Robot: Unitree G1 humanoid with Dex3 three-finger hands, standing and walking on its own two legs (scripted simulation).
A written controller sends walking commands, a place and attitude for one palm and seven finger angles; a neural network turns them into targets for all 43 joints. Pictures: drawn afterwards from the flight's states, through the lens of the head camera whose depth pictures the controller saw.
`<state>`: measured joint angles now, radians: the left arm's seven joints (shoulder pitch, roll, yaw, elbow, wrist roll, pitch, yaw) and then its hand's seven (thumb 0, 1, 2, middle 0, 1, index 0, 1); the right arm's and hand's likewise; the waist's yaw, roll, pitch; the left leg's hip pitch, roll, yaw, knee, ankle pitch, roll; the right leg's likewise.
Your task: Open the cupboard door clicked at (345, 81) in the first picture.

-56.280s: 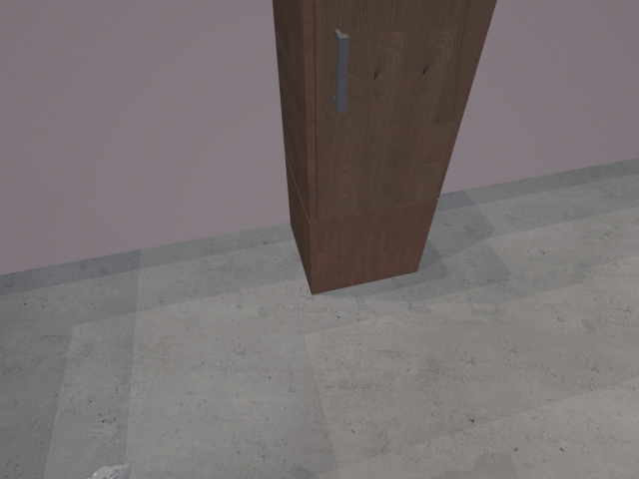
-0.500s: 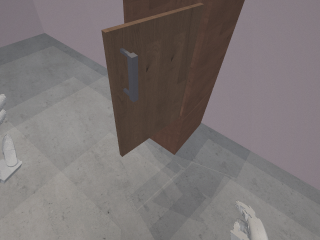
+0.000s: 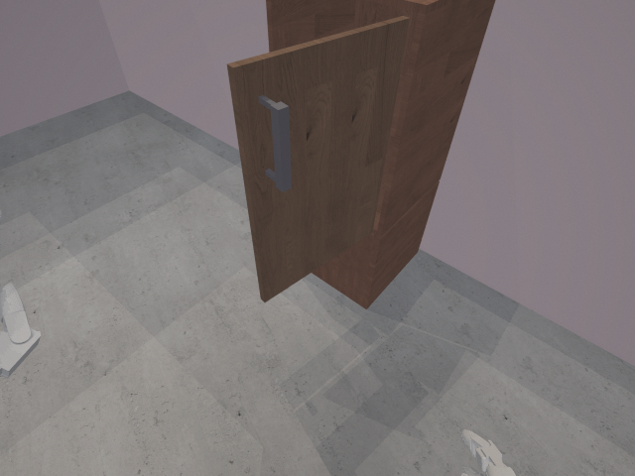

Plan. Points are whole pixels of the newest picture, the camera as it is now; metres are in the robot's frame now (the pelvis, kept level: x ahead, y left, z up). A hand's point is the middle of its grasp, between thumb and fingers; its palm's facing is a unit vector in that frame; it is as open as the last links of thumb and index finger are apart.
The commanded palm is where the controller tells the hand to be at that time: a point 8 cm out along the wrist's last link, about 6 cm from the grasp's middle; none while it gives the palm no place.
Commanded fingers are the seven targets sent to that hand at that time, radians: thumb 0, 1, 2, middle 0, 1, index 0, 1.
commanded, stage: stop stepping back and stand still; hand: left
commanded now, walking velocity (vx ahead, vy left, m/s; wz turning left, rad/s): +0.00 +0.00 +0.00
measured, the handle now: (274, 145) +0.61 +0.10 +0.12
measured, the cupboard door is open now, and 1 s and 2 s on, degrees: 81 81 81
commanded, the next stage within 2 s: let the arm hang, fingers relaxed in 1.18 s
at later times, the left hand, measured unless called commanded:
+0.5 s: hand (58, 317) +0.22 +0.26 +0.17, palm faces +0.36 -0.79 -0.49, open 7.5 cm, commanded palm +0.16 +0.30 +0.18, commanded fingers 0.00 0.90 0.90 -0.20 -0.30 -0.20 -0.30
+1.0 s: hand (10, 349) +0.19 +0.29 +0.16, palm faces +0.40 -0.79 -0.47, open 7.5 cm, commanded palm +0.13 +0.32 +0.18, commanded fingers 0.00 0.90 0.90 -0.20 -0.30 -0.20 -0.30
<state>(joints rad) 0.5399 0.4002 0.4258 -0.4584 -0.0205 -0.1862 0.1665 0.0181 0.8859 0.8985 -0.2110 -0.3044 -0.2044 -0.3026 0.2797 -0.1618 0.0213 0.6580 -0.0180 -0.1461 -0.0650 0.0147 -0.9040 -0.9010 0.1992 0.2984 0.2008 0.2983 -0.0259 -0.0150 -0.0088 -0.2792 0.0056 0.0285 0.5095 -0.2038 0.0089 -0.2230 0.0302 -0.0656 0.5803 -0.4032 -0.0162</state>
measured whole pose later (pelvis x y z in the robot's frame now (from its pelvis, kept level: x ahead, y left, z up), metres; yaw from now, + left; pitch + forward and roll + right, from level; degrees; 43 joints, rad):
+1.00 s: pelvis -0.01 +0.02 +0.01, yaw +0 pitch -1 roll -1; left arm 0.56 0.39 0.38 -0.44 -0.05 -0.17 0.15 0.02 0.88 0.90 -0.21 -0.30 -0.21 -0.30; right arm 0.22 -0.21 0.02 0.63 0.00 -0.09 -0.07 0.01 -0.90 -0.90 0.20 0.30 0.20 0.30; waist 0.00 0.03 0.04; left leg -0.24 0.01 0.03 0.41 -0.16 0.02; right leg -0.15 0.04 -0.06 0.36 -0.19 -0.03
